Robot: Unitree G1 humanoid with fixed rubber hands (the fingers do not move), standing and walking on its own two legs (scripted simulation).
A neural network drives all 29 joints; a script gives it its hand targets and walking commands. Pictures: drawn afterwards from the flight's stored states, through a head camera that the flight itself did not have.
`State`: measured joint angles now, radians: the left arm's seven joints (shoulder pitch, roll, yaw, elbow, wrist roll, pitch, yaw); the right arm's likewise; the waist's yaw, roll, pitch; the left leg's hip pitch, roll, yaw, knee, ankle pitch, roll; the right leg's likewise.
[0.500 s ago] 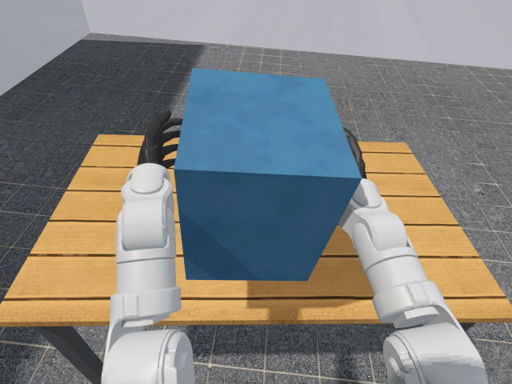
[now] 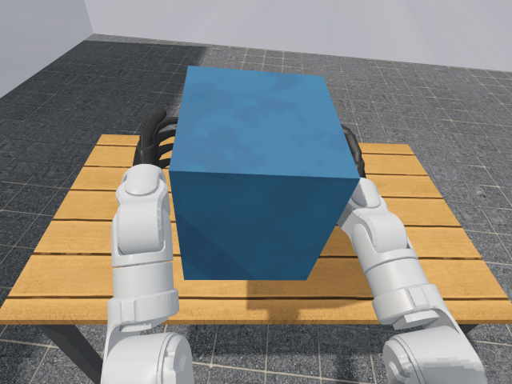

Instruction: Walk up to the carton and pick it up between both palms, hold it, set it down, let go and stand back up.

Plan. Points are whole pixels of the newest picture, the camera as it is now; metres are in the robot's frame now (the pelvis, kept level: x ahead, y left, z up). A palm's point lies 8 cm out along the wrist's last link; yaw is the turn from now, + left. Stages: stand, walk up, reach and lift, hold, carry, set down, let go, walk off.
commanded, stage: hold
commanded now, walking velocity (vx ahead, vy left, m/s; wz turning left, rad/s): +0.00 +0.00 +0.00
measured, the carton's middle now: (251, 181) +0.37 +0.01 +0.15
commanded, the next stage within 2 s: none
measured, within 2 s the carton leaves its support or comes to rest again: neither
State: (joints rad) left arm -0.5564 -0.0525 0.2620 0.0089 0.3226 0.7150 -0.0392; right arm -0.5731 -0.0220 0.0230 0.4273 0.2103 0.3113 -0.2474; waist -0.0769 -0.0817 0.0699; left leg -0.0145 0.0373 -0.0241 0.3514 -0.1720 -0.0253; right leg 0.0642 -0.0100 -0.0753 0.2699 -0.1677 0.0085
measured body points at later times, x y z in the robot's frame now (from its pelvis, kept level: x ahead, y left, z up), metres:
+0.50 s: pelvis -0.01 +0.00 +0.00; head -0.04 +0.03 +0.45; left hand +0.37 +0.15 +0.19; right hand +0.36 -0.15 +0.17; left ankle +0.03 +0.13 -0.75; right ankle +0.00 -0.12 -0.75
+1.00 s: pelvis +0.00 +0.00 +0.00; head -0.04 +0.04 +0.45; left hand +0.37 +0.16 +0.19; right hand +0.37 -0.14 +0.17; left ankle +0.03 +0.13 -0.75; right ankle +0.00 -0.12 -0.75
